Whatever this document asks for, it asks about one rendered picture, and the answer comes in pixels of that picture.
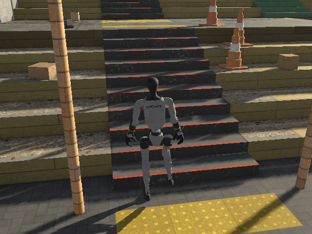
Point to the left robot upper arm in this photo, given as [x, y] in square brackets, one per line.
[136, 112]

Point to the left robot thigh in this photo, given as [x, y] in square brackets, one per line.
[144, 148]

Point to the robot right hand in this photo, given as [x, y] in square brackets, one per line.
[181, 137]

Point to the robot right forearm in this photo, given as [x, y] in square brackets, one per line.
[177, 128]

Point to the right robot upper arm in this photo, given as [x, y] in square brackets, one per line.
[171, 108]

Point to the robot left forearm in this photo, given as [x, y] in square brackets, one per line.
[131, 130]

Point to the right robot foot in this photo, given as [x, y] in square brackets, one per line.
[170, 182]

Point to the robot left hand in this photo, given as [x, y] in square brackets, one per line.
[130, 139]

